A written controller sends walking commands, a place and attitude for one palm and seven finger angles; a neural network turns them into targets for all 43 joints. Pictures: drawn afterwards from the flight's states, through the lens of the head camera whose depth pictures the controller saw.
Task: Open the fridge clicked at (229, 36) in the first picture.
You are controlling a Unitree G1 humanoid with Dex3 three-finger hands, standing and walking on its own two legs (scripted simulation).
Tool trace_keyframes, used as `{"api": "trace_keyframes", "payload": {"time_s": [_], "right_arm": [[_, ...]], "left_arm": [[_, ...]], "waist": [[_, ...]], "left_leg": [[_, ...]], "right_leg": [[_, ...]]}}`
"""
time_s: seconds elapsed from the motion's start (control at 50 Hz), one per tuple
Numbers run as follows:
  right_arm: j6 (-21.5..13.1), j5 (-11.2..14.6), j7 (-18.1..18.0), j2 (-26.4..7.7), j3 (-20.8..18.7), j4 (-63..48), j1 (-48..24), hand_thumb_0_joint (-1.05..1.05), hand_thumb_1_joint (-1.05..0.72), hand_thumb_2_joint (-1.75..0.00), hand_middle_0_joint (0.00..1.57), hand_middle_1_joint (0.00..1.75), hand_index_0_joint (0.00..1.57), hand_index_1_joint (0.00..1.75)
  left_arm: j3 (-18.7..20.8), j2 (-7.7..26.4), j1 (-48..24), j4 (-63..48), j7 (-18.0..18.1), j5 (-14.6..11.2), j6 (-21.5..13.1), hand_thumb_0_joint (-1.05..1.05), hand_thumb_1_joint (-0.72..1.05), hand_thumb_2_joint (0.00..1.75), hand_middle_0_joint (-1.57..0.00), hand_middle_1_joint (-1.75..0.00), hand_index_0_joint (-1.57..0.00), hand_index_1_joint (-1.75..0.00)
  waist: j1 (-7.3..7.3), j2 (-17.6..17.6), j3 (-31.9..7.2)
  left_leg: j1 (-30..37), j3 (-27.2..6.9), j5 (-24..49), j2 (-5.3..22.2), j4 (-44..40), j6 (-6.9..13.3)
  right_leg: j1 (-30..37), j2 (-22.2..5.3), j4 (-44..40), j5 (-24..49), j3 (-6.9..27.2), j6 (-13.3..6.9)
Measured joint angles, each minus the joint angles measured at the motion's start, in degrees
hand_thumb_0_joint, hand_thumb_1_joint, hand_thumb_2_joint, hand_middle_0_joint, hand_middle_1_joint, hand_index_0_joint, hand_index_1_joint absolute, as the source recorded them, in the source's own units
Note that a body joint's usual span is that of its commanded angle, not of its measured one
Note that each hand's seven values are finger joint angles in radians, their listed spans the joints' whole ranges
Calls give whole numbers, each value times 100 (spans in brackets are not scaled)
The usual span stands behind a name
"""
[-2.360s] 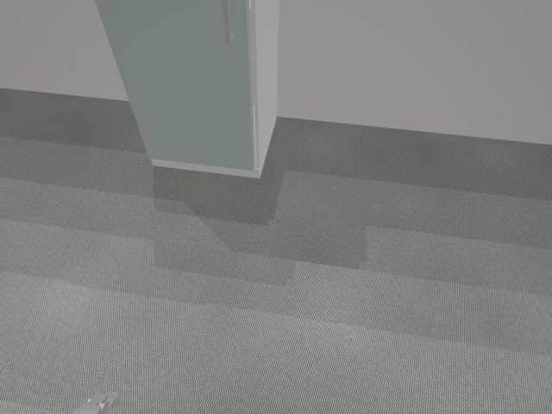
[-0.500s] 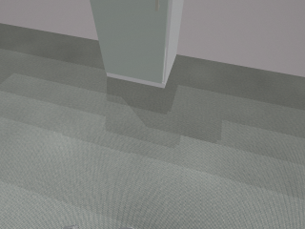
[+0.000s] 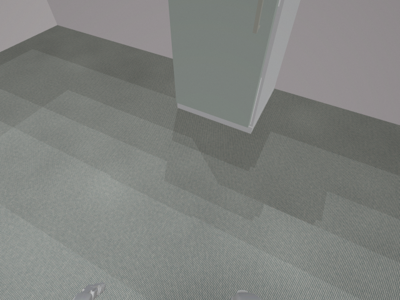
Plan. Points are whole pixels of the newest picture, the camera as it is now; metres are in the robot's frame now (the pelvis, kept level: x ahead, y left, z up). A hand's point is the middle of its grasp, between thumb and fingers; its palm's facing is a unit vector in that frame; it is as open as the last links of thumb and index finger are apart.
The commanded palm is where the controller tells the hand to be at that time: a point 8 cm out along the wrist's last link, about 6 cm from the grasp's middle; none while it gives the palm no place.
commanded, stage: walk to a spot facing it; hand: right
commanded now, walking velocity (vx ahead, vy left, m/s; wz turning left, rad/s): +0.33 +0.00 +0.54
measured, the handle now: out of the picture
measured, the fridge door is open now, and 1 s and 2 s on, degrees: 0 0 0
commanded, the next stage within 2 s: turn to face it in 1.56 s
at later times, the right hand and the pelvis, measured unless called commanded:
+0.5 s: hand (280, 227) +0.33 -0.22 -0.17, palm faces -0.31 +0.94 -0.16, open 7.4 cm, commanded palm none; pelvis +0.18 -0.07 +0.00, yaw +19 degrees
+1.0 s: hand (239, 173) +0.51 -0.13 -0.17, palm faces -0.46 +0.85 -0.26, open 7.3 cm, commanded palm none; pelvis +0.40 +0.04 -0.01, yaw +31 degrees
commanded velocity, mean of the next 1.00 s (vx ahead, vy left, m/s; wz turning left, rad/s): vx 0.35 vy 0.00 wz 0.41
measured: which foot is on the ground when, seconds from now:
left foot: down 0.00-0.10, up 0.12-0.68, down 0.70-1.00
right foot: up 0.00-0.08, down 0.10-0.68, up 0.70-1.00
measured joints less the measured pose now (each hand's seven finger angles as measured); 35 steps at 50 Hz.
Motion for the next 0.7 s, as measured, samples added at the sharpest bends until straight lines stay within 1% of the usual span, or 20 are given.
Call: {"api": "trace_keyframes", "payload": {"time_s": [0.04,0.08,0.1,0.12,0.14,0.16,0.2,0.24,0.26,0.32,0.38,0.44,0.48,0.54,0.58,0.64,0.66,0.68,0.7], "right_arm": [[21,-6,-14,-58,-28,-8,-24,0,-90,-90,21,30,21,30],[48,7,-18,-128,-70,-12,-29,0,-90,-90,21,30,21,30],[70,30,-9,-172,-102,-11,-36,0,-90,-90,21,30,21,30],[111,58,5,-230,-141,30,-109,0,-90,-90,20,30,21,30],[155,65,16,-278,-175,73,-189,0,-90,-90,20,30,20,30],[194,55,28,-327,-203,98,-262,0,-90,-90,20,29,20,30],[240,8,81,-437,-267,98,-433,0,-91,-90,20,29,20,30],[273,-29,135,-542,-324,1,-641,1,-91,-90,20,29,20,30],[277,-34,149,-580,-347,-67,-744,1,-91,-90,20,29,20,30],[299,-43,162,-613,-388,-252,-999,0,-91,-90,20,29,20,30],[351,-52,164,-580,-390,-330,-1211,0,-91,-90,20,29,20,30],[415,-50,175,-494,-357,-327,-1395,0,-91,-90,19,29,20,30],[447,-47,191,-409,-315,-299,-1513,0,-91,-90,19,29,20,30],[469,-40,226,-250,-219,-257,-1711,0,-91,-90,19,29,20,30],[460,-28,239,-147,-147,-236,-1871,0,-91,-90,20,29,20,30],[369,-16,234,-10,-59,-266,-2062,0,-91,-90,20,29,20,30],[314,-15,226,20,-36,-281,-2081,0,-91,-90,20,29,20,30],[242,-20,222,41,-19,-295,-2065,0,-91,-90,20,29,20,30],[155,-26,221,35,-1,-318,-2015,0,-91,-90,20,29,20,30]], "left_arm": [[-33,-65,-40,-46,-2,-24,-51,1,91,90,-19,-30,-19,-30],[-85,-135,-66,-119,9,-45,-156,1,91,90,-19,-30,-19,-30],[-117,-175,-80,-157,30,-43,-242,0,91,90,-19,-30,-20,-30],[-146,-241,-101,-173,48,-23,-320,0,91,90,-19,-30,-20,-30],[-186,-295,-83,-198,52,-6,-362,0,91,90,-20,-30,-20,-30],[-217,-345,-20,-217,54,5,-379,0,91,90,-20,-30,-20,-30],[-248,-437,199,-195,80,15,-406,0,91,90,-20,-30,-20,-30],[-259,-498,474,-90,119,15,-435,0,91,90,-20,-30,-20,-30],[-260,-519,613,-9,140,8,-449,0,91,90,-20,-30,-20,-30],[-175,-455,993,224,241,-32,-478,-1,93,90,-20,-30,-20,-30],[-157,-394,1364,461,277,-33,-480,-1,93,90,-20,-30,-20,-30],[-174,-398,1718,678,295,-27,-477,0,93,90,-19,-30,-20,-30],[-191,-433,1927,806,304,-12,-472,0,92,90,-19,-30,-20,-30],[-231,-514,2179,959,302,26,-460,0,92,90,-19,-30,-19,-30],[-260,-588,2315,1032,295,46,-449,0,92,90,-19,-30,-19,-30],[-294,-696,2472,1146,264,37,-396,0,91,90,-19,-30,-20,-30],[-296,-729,2515,1187,248,26,-366,0,91,90,-19,-30,-20,-30],[-297,-761,2566,1223,228,12,-331,0,91,90,-20,-30,-20,-30],[-298,-807,2636,1242,196,-20,-293,0,91,90,-20,-30,-20,-30]], "waist": [[-47,68,-18],[-52,146,-40],[-20,195,-37],[3,283,-5],[21,322,15],[54,333,8],[152,336,-32],[215,341,-52],[228,345,-51],[275,342,-44],[349,329,-20],[441,312,33],[515,288,90],[638,233,226],[738,198,338],[802,139,476],[796,141,496],[771,162,496],[734,242,449]], "left_leg": [[64,-127,-190,38,130,-85],[51,-275,-497,61,469,-188],[-50,-329,-717,52,853,-185],[-293,-251,-988,81,1576,-153],[-597,-64,-1173,97,2399,-133],[-902,166,-1205,129,3145,-132],[-1451,620,-884,279,4214,-148],[-1901,902,-405,462,4720,-192],[-2100,965,-168,535,4849,-215],[-2630,973,395,695,5057,-276],[-2999,948,710,789,5111,-316],[-3181,1009,850,832,4971,-329],[-3191,1135,871,851,4684,-312],[-3015,1442,782,846,3852,-236],[-2808,1661,595,776,3187,-128],[-2393,1981,250,495,2305,104],[-2196,2068,163,392,2060,190],[-1925,2141,177,308,1766,282],[-1647,2139,276,306,1507,442]], "right_leg": [[250,89,-562,-122,-37,-50],[670,184,-1337,-2,-99,-108],[840,213,-1577,189,-163,-259],[873,239,-1447,198,-292,-425],[949,213,-1328,82,-424,-540],[1081,169,-1319,-36,-540,-609],[1421,106,-1558,-131,-711,-653],[1762,84,-1921,-78,-850,-646],[1919,84,-2092,-60,-927,-647],[2298,124,-2469,-78,-1186,-674],[2594,181,-2674,-200,-1427,-698],[2865,229,-2803,-370,-1634,-684],[3044,244,-2873,-492,-1751,-661],[3333,239,-2978,-680,-1917,-605],[3510,213,-2998,-828,-2008,-539],[3672,73,-2705,-1150,-2173,-388],[3662,2,-2405,-1255,-2230,-332],[3576,-92,-1897,-1334,-2261,-283],[3331,-189,-1085,-1328,-2234,-254]]}}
